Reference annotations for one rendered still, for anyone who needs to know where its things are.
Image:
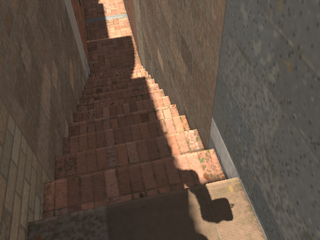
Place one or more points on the stairs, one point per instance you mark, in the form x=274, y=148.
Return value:
x=127, y=141

